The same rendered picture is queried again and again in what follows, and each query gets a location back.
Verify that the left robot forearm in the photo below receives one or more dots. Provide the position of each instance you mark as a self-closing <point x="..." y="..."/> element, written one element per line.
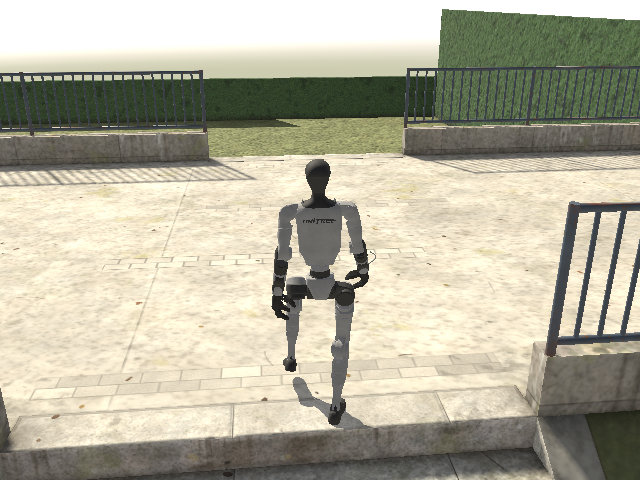
<point x="279" y="275"/>

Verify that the left robot upper arm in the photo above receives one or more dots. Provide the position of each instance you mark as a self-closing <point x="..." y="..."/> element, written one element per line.
<point x="286" y="214"/>

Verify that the right robot forearm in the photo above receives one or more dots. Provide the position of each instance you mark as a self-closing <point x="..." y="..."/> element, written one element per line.
<point x="362" y="260"/>

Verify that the right robot shin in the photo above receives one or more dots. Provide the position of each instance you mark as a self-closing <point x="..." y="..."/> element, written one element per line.
<point x="338" y="375"/>

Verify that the robot left thigh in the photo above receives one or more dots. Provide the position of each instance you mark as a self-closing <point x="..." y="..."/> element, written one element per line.
<point x="297" y="290"/>

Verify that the left robot hand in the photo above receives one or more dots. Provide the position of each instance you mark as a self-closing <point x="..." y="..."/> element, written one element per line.
<point x="277" y="305"/>

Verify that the right robot upper arm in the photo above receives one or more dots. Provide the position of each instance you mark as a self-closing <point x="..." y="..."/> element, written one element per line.
<point x="350" y="212"/>

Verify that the right robot hand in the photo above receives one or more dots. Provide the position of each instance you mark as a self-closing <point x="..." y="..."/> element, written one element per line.
<point x="354" y="274"/>

